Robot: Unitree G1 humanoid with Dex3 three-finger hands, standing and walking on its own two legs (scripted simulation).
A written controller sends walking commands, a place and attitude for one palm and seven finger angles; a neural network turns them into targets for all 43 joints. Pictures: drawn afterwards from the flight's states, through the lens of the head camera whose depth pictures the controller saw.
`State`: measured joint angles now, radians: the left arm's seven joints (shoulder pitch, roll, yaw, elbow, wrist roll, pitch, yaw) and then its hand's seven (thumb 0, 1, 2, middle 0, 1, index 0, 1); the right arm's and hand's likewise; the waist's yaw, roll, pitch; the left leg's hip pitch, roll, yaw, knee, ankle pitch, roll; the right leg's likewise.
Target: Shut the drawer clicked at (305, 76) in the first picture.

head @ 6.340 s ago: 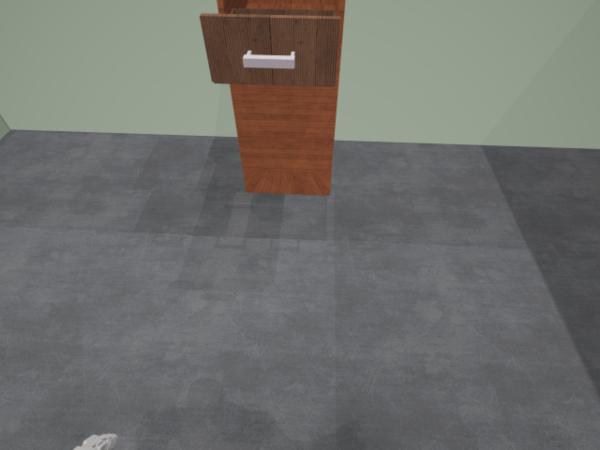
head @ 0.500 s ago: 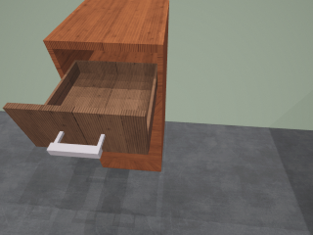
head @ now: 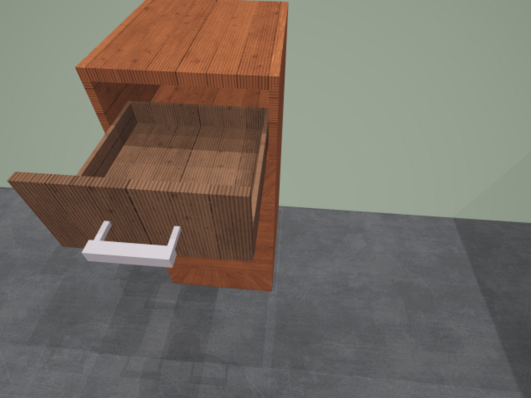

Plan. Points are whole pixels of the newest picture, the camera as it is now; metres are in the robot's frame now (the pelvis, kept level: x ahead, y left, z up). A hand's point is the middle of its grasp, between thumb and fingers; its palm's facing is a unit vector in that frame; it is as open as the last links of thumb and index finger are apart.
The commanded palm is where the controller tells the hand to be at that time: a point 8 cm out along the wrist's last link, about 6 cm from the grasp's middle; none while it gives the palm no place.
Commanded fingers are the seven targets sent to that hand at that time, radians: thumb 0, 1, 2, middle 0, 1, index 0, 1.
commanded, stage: look again from close up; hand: left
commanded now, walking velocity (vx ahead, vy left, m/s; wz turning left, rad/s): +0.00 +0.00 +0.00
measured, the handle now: (135, 241) +0.33 +0.24 +0.04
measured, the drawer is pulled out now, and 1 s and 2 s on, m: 0.29 0.29 0.29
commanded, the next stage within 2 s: come to a stop and stand still in 0.10 s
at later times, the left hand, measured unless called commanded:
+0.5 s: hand out of the picture -0.02 +0.19 -0.19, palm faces +0.02 -0.98 -0.18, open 7.4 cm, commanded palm none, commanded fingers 0.00 0.90 0.90 -0.20 -0.30 -0.20 -0.30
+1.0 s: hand out of the picture -0.07 +0.24 -0.18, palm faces +0.00 -0.99 -0.17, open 7.4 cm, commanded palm none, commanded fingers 0.00 0.90 0.90 -0.20 -0.30 -0.20 -0.30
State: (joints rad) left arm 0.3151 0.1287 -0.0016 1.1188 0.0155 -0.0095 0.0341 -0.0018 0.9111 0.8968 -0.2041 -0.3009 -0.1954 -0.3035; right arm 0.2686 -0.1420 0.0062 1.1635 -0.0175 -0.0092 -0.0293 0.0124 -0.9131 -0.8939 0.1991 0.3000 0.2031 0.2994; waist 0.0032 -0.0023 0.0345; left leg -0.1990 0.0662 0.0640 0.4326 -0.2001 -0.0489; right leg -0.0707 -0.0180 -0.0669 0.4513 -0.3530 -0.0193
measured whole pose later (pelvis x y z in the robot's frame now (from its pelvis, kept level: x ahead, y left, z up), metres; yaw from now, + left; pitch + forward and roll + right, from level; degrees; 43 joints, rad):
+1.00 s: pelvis -0.04 +0.07 +0.00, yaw +0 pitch -1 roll -1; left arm 0.37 0.18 -0.02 1.06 0.02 0.01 0.04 0.00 0.91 0.90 -0.20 -0.30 -0.19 -0.30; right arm 0.27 -0.16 0.00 1.08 -0.01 0.00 0.00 0.01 -0.91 -0.89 0.20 0.30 0.20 0.30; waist 0.00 -0.04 0.02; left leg -0.29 -0.01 0.09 0.47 -0.16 0.06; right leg -0.15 -0.08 -0.04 0.45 -0.28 0.06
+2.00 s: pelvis -0.04 +0.05 +0.00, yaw -1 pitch -1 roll +0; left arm 0.38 0.13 -0.01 1.09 0.02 -0.01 0.04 0.00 0.91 0.90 -0.20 -0.30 -0.19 -0.30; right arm 0.30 -0.12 -0.01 1.13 -0.02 0.00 -0.01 0.01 -0.91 -0.89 0.20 0.30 0.20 0.30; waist 0.00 -0.03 0.01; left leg -0.30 0.01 0.08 0.45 -0.15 0.04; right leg -0.16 -0.06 -0.04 0.46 -0.28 0.04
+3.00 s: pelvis -0.01 +0.03 +0.00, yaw -1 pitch -2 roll +0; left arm 0.30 0.16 0.00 1.02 0.02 0.01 0.04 0.00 0.92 0.90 -0.20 -0.30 -0.19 -0.30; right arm 0.20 -0.17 -0.01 1.07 -0.01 0.02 -0.02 0.00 -0.92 -0.89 0.20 0.30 0.20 0.30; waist 0.01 -0.02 0.01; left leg -0.24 0.03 0.11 0.48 -0.21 0.01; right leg -0.11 -0.05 -0.07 0.49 -0.34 0.02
